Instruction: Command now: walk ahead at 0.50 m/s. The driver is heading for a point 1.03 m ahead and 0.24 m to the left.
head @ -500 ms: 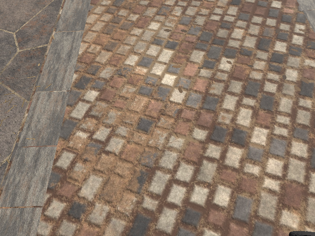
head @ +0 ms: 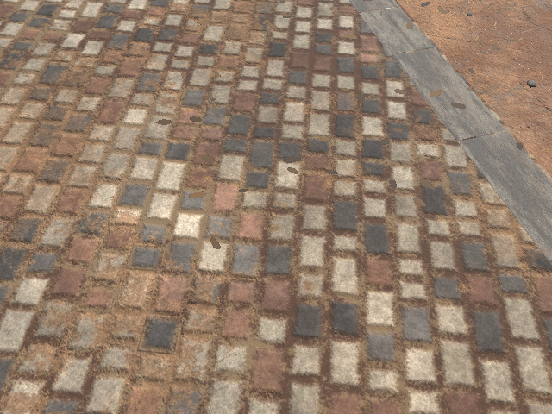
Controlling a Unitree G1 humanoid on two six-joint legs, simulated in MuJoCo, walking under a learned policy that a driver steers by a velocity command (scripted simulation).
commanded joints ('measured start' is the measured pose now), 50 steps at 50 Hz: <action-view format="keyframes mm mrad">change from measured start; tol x32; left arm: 1 -98 21 -3 -91 3 -26 -7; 13 237 191 67 -17 14 -37 -8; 50 -81 61 9 9 8 -42 -10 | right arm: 1 -36 -178 -38 -57 13 -6 -10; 50 -86 -170 -45 -178 -2 21 -22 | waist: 1 8 117 8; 12 155 -217 -365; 50 32 112 -26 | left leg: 1 5 236 -192 -144 199 164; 9 35 262 -245 23 249 99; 14 -662 98 -138 958 -323 -32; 32 -516 144 16 351 104 5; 36 28 -8 90 270 40 113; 38 524 394 -829 50 -184 385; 50 -67 176 -169 -100 253 183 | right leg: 1 -8 -1 -10 -191 148 19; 8 180 58 -4 -416 181 2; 12 1019 -342 499 -482 40 -245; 19 487 -192 131 -738 122 -191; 31 636 -210 -189 -735 309 -143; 35 672 -190 -268 -384 834 -90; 36 545 -149 -291 -150 780 -53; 38 -93 124 -82 465 -389 42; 39 -200 66 41 499 -334 20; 50 21 -30 -24 -157 274 60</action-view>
